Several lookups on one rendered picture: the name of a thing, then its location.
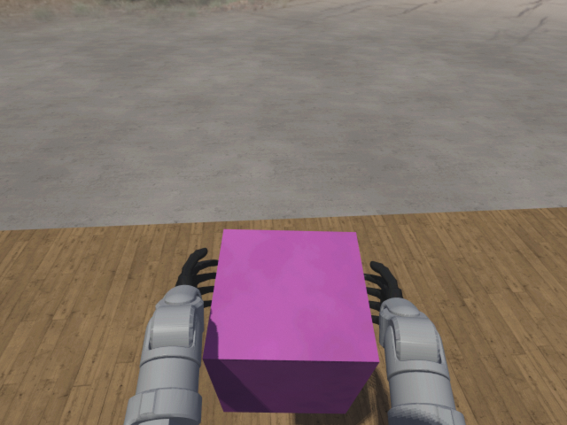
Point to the robot left forearm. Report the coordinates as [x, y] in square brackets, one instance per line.
[167, 386]

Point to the robot right forearm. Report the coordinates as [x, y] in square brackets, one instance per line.
[416, 367]

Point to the carton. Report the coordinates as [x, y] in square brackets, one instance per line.
[290, 328]

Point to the robot right hand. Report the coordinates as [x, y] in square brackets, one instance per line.
[387, 283]

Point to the robot left hand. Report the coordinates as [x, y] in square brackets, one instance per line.
[190, 269]

